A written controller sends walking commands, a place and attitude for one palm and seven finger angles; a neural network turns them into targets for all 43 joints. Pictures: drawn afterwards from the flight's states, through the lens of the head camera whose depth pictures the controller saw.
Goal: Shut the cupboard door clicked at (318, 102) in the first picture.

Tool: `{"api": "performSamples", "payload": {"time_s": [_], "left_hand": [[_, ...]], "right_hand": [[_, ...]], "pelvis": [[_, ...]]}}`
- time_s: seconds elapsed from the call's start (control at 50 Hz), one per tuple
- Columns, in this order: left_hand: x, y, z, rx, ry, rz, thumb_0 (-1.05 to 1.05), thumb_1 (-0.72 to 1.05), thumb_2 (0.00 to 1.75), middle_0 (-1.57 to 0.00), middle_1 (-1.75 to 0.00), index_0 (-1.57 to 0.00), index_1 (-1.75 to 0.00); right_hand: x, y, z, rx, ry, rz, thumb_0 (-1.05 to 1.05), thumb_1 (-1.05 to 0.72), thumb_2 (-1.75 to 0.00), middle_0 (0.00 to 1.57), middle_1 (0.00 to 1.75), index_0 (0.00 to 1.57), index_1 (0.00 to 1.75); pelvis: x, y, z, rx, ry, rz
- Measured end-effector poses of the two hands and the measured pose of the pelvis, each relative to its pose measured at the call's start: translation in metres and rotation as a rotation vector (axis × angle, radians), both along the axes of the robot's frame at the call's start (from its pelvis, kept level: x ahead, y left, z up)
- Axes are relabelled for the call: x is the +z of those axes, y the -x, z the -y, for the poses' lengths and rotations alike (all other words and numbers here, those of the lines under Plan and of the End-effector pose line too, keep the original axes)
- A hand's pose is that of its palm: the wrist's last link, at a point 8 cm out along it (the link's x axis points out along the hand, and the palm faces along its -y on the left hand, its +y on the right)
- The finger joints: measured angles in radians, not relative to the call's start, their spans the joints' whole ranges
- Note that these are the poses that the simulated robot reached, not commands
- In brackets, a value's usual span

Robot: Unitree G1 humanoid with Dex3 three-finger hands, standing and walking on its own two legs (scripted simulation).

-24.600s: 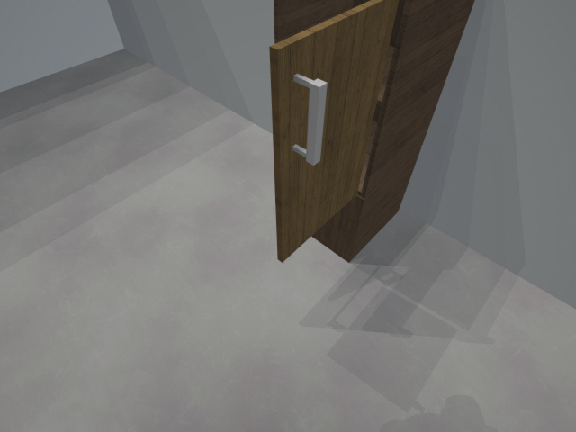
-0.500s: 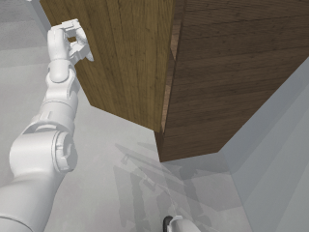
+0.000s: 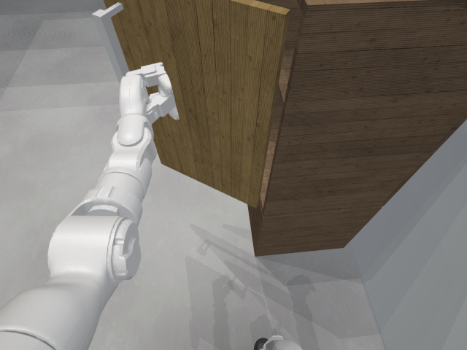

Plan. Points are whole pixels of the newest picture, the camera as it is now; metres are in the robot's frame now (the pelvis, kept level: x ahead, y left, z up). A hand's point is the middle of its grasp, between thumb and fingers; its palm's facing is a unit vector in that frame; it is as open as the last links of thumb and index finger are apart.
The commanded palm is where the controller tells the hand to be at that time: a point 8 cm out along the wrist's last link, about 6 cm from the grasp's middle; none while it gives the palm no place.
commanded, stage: draw the hand back to the body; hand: left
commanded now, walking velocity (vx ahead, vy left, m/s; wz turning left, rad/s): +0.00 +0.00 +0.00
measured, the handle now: (122, 50) +0.68 +0.18 +0.13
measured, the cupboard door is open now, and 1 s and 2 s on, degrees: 56 56 56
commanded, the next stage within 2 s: step back with the hand held close in 1.52 s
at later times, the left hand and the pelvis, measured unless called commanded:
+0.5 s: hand (97, 160) +0.36 +0.16 +0.16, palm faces +0.06 -0.99 -0.09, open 3.1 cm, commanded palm +0.32 +0.21 +0.16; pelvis +0.00 +0.00 +0.02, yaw +0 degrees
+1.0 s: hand out of the picture +0.23 +0.25 +0.18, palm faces +0.39 -0.86 -0.34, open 5.0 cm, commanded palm +0.18 +0.29 +0.19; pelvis +0.01 +0.01 +0.02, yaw +1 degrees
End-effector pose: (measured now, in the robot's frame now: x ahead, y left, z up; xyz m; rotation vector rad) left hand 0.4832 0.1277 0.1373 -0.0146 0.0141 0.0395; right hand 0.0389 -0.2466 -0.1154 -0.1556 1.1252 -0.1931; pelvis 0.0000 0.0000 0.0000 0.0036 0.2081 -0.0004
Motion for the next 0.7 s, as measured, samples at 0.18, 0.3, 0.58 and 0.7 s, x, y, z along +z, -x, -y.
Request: {"api": "performSamples", "payload": {"time_s": [0.18, 0.3, 0.58, 0.7], "left_hand": [[-0.003, 0.035, -0.042, 0.015, -0.051, 0.066, 0.02, 0.9, 0.9, -1.3, -1.5, -1.3, -1.5], [0.004, 0.083, -0.066, 0.02, -0.012, 0.078, 0.02, 0.9, 0.9, -1.3, -1.5, -1.3, -1.5], [0.031, 0.178, -0.094, 0.075, -0.186, 0.151, 0.02, 0.9, 0.9, -1.17, -1.36, -1.18, -1.37], [0.025, 0.222, -0.118, 0.179, -0.244, 0.137, 0.02, 0.89, 0.9, -1.03, -1.21, -1.04, -1.21]], "right_hand": [[0.0, 0.025, 0.0, -0.067, -0.023, -0.041, 0.0, -0.91, -0.9, 0.2, 0.3, 0.2, 0.3], [0.01, -0.003, 0.007, -0.041, 0.007, 0.042, 0.01, -0.91, -0.9, 0.2, 0.3, 0.2, 0.3], [0.066, -0.145, -0.018, 0.128, 0.007, 0.479, 0.01, -0.91, -0.9, 0.2, 0.3, 0.19, 0.3], [0.073, -0.165, -0.039, 0.202, -0.011, 0.492, 0.01, -0.91, -0.9, 0.2, 0.3, 0.2, 0.3]], "pelvis": [[0.005, -0.006, 0.0, -0.037, 0.0, 0.034], [0.012, -0.006, 0.0, -0.024, 0.008, 0.105], [0.019, 0.001, -0.001, 0.006, 0.001, 0.233], [0.021, -0.002, -0.001, 0.023, 0.006, 0.264]]}}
